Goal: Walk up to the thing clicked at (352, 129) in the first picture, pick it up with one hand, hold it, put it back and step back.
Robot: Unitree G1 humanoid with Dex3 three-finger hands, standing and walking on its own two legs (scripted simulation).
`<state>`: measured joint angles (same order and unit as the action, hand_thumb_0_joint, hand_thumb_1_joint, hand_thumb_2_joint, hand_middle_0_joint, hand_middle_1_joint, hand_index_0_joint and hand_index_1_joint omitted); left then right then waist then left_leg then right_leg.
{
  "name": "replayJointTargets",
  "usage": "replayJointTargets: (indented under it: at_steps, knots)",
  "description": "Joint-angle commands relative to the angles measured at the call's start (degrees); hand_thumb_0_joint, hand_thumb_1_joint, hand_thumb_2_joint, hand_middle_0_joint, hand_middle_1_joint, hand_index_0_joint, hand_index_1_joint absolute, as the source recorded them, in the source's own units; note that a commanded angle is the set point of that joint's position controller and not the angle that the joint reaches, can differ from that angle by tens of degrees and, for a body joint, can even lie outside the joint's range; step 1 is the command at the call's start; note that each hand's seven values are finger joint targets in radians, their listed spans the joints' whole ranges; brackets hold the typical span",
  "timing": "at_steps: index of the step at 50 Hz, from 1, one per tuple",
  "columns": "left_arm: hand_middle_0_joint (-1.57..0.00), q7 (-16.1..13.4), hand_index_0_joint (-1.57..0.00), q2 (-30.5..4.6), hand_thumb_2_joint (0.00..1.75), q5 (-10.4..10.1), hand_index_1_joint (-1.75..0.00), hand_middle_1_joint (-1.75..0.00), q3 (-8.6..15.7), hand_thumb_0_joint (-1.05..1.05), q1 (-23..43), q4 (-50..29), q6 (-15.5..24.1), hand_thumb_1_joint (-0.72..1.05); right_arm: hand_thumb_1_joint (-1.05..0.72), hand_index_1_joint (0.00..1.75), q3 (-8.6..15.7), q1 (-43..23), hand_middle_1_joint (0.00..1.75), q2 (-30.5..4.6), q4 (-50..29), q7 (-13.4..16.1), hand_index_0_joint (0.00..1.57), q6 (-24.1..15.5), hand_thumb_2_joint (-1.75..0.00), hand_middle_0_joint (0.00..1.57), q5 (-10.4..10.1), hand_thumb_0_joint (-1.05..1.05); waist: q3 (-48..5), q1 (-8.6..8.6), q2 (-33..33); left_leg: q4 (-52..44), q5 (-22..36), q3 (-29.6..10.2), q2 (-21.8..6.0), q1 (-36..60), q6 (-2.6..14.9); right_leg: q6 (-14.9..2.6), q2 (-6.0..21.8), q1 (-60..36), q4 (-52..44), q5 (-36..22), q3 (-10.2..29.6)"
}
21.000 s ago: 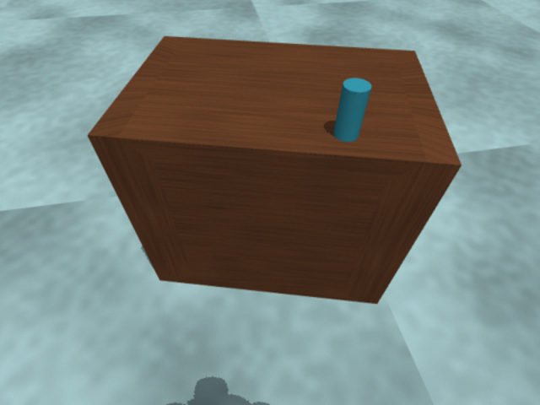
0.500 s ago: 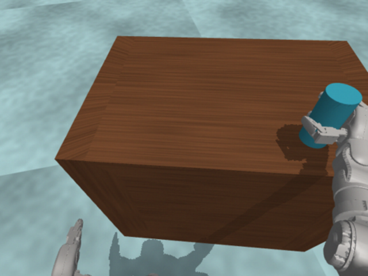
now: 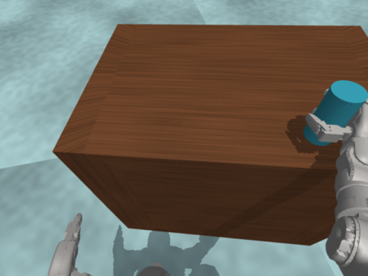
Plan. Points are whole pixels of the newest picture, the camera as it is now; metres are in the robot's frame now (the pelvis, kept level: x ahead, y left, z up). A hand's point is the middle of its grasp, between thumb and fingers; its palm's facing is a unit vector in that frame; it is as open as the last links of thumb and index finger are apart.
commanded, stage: lower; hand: right
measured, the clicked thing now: (331, 115) +0.45 -0.27 +0.10
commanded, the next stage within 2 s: loosen in 0.22 s
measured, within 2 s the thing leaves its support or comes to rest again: rests again in 0.08 s
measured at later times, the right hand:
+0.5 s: hand (328, 120) +0.45 -0.27 +0.08, palm faces +0.32 +0.95 +0.02, open 8.9 cm
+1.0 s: hand (326, 122) +0.45 -0.27 +0.07, palm faces +0.32 +0.95 +0.01, open 15.1 cm
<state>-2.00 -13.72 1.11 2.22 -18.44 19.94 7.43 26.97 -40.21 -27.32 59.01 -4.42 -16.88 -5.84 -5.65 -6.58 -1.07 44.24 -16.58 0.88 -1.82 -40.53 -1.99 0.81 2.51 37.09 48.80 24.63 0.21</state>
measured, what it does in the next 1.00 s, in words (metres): stands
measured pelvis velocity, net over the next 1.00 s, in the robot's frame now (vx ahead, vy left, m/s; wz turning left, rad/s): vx -0.01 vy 0.01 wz -0.01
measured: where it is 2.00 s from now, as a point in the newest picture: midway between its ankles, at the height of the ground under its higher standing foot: outside the picture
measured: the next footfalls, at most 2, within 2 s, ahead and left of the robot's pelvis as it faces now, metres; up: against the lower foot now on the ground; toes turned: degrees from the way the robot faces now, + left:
none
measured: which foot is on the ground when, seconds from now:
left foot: down 0.00-1.00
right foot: down 0.00-1.00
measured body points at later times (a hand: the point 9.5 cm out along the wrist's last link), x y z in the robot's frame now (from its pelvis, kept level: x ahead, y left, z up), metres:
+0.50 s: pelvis +0.00 +0.00 -0.01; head +0.07 -0.02 +0.43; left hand +0.15 +0.27 -0.04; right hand +0.43 -0.32 +0.08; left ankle +0.05 +0.15 -0.70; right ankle -0.01 -0.12 -0.70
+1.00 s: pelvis -0.01 +0.01 -0.02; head +0.07 -0.02 +0.43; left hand +0.14 +0.27 -0.04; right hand +0.43 -0.32 +0.08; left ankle +0.05 +0.15 -0.70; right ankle -0.01 -0.12 -0.70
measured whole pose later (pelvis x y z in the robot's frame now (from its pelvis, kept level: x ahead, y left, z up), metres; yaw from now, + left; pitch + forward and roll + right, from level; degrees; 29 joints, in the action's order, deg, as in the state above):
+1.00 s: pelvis -0.01 +0.01 -0.02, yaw +0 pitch +15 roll +2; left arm -1.8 -14.5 1.6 2.1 -21.2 12.8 6.2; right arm 29.0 -41.8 -29.3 60.4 -5.3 -18.1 -5.1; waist -5.9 -7.6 -1.2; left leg 50.2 -18.5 1.5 -1.6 -46.7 -1.5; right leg 1.3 2.8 43.4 54.9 26.5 1.2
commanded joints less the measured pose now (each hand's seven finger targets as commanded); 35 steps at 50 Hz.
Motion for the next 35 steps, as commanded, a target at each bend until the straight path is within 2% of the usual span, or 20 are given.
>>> replayJointTargets:
  at_steps: [1, 2, 3, 4, 6, 7, 8, 9, 10, 12, 14, 16, 19, 25, 26, 28, 30, 32, 33, 35]
  knots:
    - [-0.05, -0.38, -0.04, -9.15, 0.07, -0.24, -0.05, -0.04, 4.77, 0.00, 0.80, -10.28, 3.09, -0.56, -0.29, 1.39, 1.57, -23.90, 1.39, -14.87, -12.88, -0.35, 1.32, -4.75, -1.27, 1.28, -0.87, 0.00, -23.62, -0.24, 8.36, -1.71, 13.12, 0.89, 2.09, 12.06, 2.10, -0.11, -1.24, -9.20, -5.32, -20.49, 0.37]
    - [-0.05, -0.79, -0.04, -11.74, 0.07, -0.20, -0.05, -0.04, 6.48, 0.00, 2.07, -13.36, 3.25, -0.56, -0.30, 1.40, 2.44, -25.06, 1.40, -17.22, -14.50, -0.14, 1.32, -5.04, -1.28, 1.29, -0.61, 0.00, -26.96, -0.74, 6.82, -1.61, 14.08, 1.05, 2.10, 13.63, 1.97, -0.28, -1.11, -10.19, -5.02, -21.03, 0.55]
    - [-0.05, -0.72, -0.04, -11.03, 0.07, -0.15, -0.05, -0.04, 5.59, 0.00, 0.83, -12.66, 2.97, -0.57, -0.29, 1.39, 2.23, -25.66, 1.39, -17.46, -15.27, -0.10, 1.31, -5.19, -1.28, 1.28, -0.48, 0.00, -26.18, 0.05, 6.98, -1.32, 14.10, 1.06, 2.02, 14.47, 1.99, -0.25, -1.24, -9.07, -5.04, -20.48, 0.29]
    - [-0.05, -0.52, -0.04, -9.97, 0.07, -0.11, -0.05, -0.04, 5.59, 0.00, -1.46, -9.54, 2.56, -0.56, -0.29, 1.40, 1.71, -23.69, 1.40, -15.98, -11.59, -0.20, 1.32, -4.90, -1.28, 1.28, -0.23, 0.00, -22.45, -0.23, 7.15, -1.16, 13.87, 0.88, 1.84, 13.33, 2.06, -0.36, -1.54, -6.79, -4.87, -19.23, -0.01]
    - [-0.05, -0.19, -0.04, -8.36, 0.07, -0.38, -0.05, -0.04, 4.12, 0.00, -0.88, -10.51, 2.63, -0.56, -0.30, 1.41, 1.18, -22.96, 1.41, -13.82, -11.88, -0.64, 1.33, -4.99, -1.29, 1.29, -0.94, 0.00, -22.49, -0.15, 7.26, -0.94, 13.27, 1.02, 2.09, 11.71, 2.06, -0.27, -1.20, -7.86, -4.36, -20.57, 0.43]
    - [-0.05, -0.42, -0.04, -9.59, 0.07, -0.30, -0.05, -0.04, 4.98, 0.00, 0.80, -13.63, 2.92, -0.57, -0.30, 1.40, 1.54, -24.35, 1.40, -14.68, -12.48, -0.45, 1.32, -5.21, -1.28, 1.28, -0.69, 0.00, -25.09, -1.12, 5.89, -0.87, 13.72, 0.87, 2.04, 12.83, 2.00, -0.49, -1.36, -7.40, -4.07, -19.59, 0.48]
    - [-0.05, -0.51, -0.04, -10.55, 0.07, -0.33, -0.05, -0.04, 5.57, 0.00, 1.09, -14.14, 2.79, -0.57, -0.30, 1.39, 2.52, -24.76, 1.39, -16.57, -14.62, -0.15, 1.31, -5.49, -1.27, 1.28, -0.64, 0.00, -25.35, -0.15, 5.51, -0.79, 13.15, 1.05, 1.95, 13.86, 1.90, -0.56, -1.37, -6.86, -4.39, -18.33, 0.42]
    - [-0.05, -0.55, -0.04, -10.32, 0.07, -0.23, -0.05, -0.04, 5.67, 0.00, -0.86, -12.93, 2.53, -0.56, -0.28, 1.39, 2.35, -22.87, 1.39, -16.40, -10.56, -0.05, 1.31, -5.09, -1.27, 1.27, 0.01, 0.00, -22.80, -0.51, 5.27, -1.14, 12.31, 0.54, 1.66, 13.25, 1.82, -0.82, -1.73, -4.99, -4.21, -15.85, -0.19]
    - [-0.05, -0.19, -0.04, -8.03, 0.07, -0.22, -0.05, -0.04, 3.60, 0.00, -2.20, -11.60, 2.30, -0.56, -0.29, 1.39, 1.69, -22.47, 1.39, -14.99, -11.37, -0.25, 1.31, -5.23, -1.27, 1.27, -0.37, 0.00, -20.61, 0.06, 5.78, -1.34, 10.98, 0.58, 1.71, 13.17, 1.76, -0.83, -1.70, -3.59, -4.50, -14.45, -0.23]
    - [-0.05, -0.23, -0.04, -8.57, 0.06, -0.07, -0.05, -0.04, 4.75, 0.00, -2.33, -10.64, 2.39, -0.56, -0.30, 1.39, 1.52, -24.13, 1.39, -14.63, -12.49, -0.48, 1.31, -5.76, -1.27, 1.27, -0.40, 0.00, -22.09, -0.82, 7.73, -0.25, 11.58, 0.87, 2.15, 9.78, 2.05, -0.42, -1.35, -5.79, -3.84, -17.31, 0.42]
    - [-0.05, -0.23, -0.04, -9.63, 0.06, -0.06, -0.05, -0.04, 4.91, 0.00, -1.00, -13.61, 2.55, -0.56, -0.30, 1.39, 2.17, -22.25, 1.39, -15.72, -11.42, -0.56, 1.32, -5.51, -1.28, 1.28, 0.02, 0.00, -23.74, -0.21, 8.00, 0.32, 11.48, 1.01, 2.23, 9.53, 2.24, -0.10, -1.12, -6.99, -3.45, -19.27, 0.74]
    - [-0.05, 0.00, -0.04, -8.90, 0.06, 0.03, -0.05, -0.04, 4.67, 0.00, -1.89, -11.96, 2.06, -0.56, -0.31, 1.40, 1.76, -21.03, 1.40, -14.25, -9.35, -0.75, 1.32, -5.45, -1.28, 1.28, -0.24, 0.00, -20.74, -0.47, 7.07, 0.47, 10.64, 0.95, 2.08, 8.89, 2.14, -0.31, -1.28, -4.34, -3.21, -16.85, 0.42]
    - [-0.06, -0.12, -0.06, -9.78, 0.04, 0.06, -0.04, -0.05, 5.19, 0.00, -2.05, -14.75, 2.05, -0.52, -0.13, 1.20, 1.87, -22.85, 1.20, -15.22, -12.03, -1.04, 1.24, -5.45, -1.05, 1.22, -0.18, 0.00, -25.16, -0.76, 6.97, 0.93, 13.07, 0.76, 1.93, 11.72, 2.07, -0.34, -1.39, -5.40, -2.73, -18.32, 0.32]
    - [-0.06, -0.11, -0.06, -9.29, 0.04, -0.16, -0.05, -0.05, 4.66, 0.00, -2.36, -14.73, 1.71, -0.52, 0.16, 0.86, 1.75, -23.13, 0.86, -14.77, -11.40, -1.06, 1.11, -4.79, -0.57, 1.09, -0.02, 0.00, -22.80, -0.46, 7.04, 1.13, 12.03, 0.92, 1.88, 10.33, 2.08, -0.45, -1.43, -4.54, -2.55, -17.47, 0.29]
    - [-0.06, -0.07, -0.05, -9.74, 0.06, -0.10, -0.05, -0.05, 5.06, 0.00, -2.25, -14.63, 1.65, -0.54, 0.24, 0.81, 1.67, -20.90, 0.81, -13.69, -8.28, -1.24, 1.03, -4.56, -0.55, 1.01, -0.04, 0.00, -22.22, -1.12, 6.22, 1.48, 11.96, 1.08, 1.96, 9.16, 2.23, -0.32, -1.30, -4.11, -2.36, -18.07, 0.60]
    - [-0.05, -0.07, -0.05, -9.50, 0.06, -0.06, -0.05, -0.05, 4.86, 0.00, -2.44, -14.91, 1.58, -0.55, 0.33, 0.72, 2.58, -25.32, 0.72, -16.29, -13.66, -1.24, 0.94, -5.14, -0.45, 0.93, -0.06, 0.00, -24.49, -0.41, 8.53, 1.66, 12.07, 1.03, 2.03, 9.40, 2.25, -0.14, -1.14, -5.75, -2.27, -19.21, 0.70]
    - [-0.05, 0.03, -0.05, -9.53, 0.06, -0.04, -0.05, -0.05, 4.62, 0.00, -2.97, -14.99, 1.52, -0.54, 0.39, 0.64, 2.05, -20.49, 0.64, -14.48, -7.72, -1.31, 0.88, -4.20, -0.37, 0.87, 0.03, 0.00, -20.87, -0.65, 6.23, 1.22, 10.27, 1.22, 2.07, 8.39, 2.19, -0.32, -1.13, -3.82, -2.50, -16.95, 0.64]
    - [-0.05, 0.05, -0.05, -9.67, 0.06, 0.08, -0.05, -0.05, 4.51, 0.00, -2.60, -15.80, 1.55, -0.55, 0.44, 0.55, 3.78, -25.04, 0.55, -17.28, -12.77, -1.33, 0.79, -5.11, -0.29, 0.78, -0.26, 0.00, -24.84, -0.36, 8.16, 1.87, 11.32, 1.06, 2.02, 9.09, 2.29, -0.10, -1.08, -4.95, -2.21, -18.60, 0.88]
    - [-0.05, -0.03, -0.05, -9.33, 0.06, 0.11, -0.05, -0.05, 4.72, 0.00, -2.66, -15.71, 1.45, -0.55, 0.45, 0.52, 2.90, -26.50, 0.52, -17.23, -14.01, -1.29, 0.75, -5.37, -0.28, 0.73, 0.07, 0.00, -25.08, -0.50, 8.87, 1.69, 11.64, 0.77, 1.87, 9.82, 2.18, -0.33, -1.38, -5.41, -2.04, -17.60, 0.33]
    - [-0.05, -0.08, -0.05, -9.97, 0.06, 0.15, -0.05, -0.05, 5.14, 0.00, -3.62, -15.44, 1.46, -0.55, 0.46, 0.46, 2.71, -22.50, 0.46, -15.94, -8.90, -1.41, 0.66, -4.61, -0.25, 0.65, 0.06, 0.00, -22.00, -1.33, 6.49, 1.69, 10.16, 1.19, 2.11, 8.32, 2.18, -0.39, -1.29, -3.22, -2.19, -16.05, 0.72]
